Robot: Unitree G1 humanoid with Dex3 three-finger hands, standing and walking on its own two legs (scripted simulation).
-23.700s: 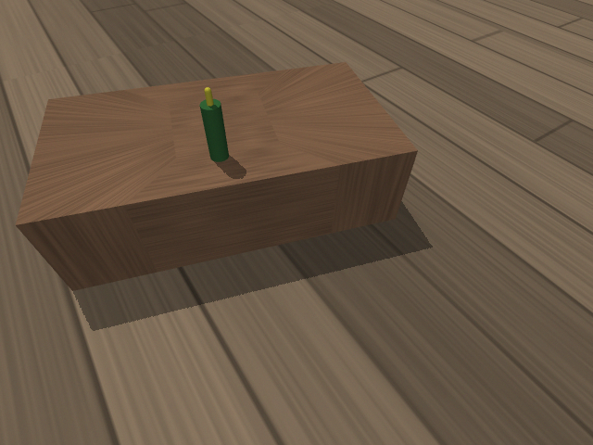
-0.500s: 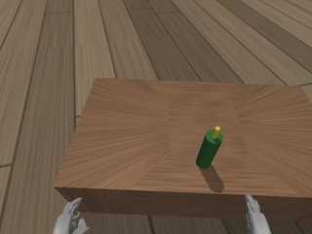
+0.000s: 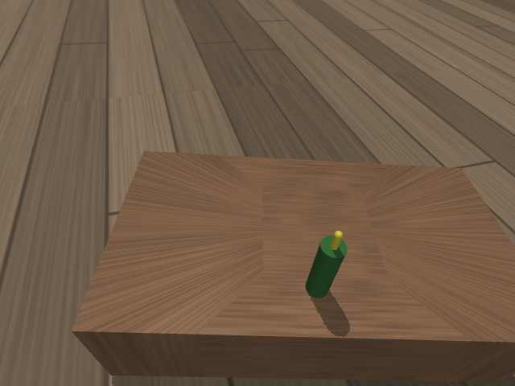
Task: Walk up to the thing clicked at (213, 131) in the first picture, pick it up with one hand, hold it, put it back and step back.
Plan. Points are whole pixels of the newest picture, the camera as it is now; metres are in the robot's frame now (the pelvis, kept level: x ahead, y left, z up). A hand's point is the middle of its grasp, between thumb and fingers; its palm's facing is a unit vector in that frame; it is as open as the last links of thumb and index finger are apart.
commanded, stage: home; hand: right
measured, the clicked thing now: (326, 263) +0.50 -0.19 -0.25
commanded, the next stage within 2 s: stand in 1.00 s
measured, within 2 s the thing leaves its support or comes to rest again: neither
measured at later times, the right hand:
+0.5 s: hand out of the picture +0.05 -0.24 -0.14, palm faces -0.01 +0.92 -0.39, open 17.4 cm
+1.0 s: hand out of the picture +0.06 -0.23 -0.14, palm faces +0.00 +0.93 -0.38, open 17.4 cm
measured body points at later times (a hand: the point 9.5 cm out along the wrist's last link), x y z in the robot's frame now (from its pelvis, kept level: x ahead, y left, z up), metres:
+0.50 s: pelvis -0.01 +0.02 +0.01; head -0.03 +0.04 +0.46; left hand +0.04 +0.31 -0.14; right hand +0.05 -0.28 -0.11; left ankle +0.03 +0.13 -0.74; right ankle -0.02 -0.13 -0.74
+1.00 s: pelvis -0.01 +0.02 +0.01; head -0.02 +0.04 +0.46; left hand +0.04 +0.32 -0.14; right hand +0.06 -0.28 -0.11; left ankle +0.03 +0.13 -0.74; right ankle -0.02 -0.13 -0.74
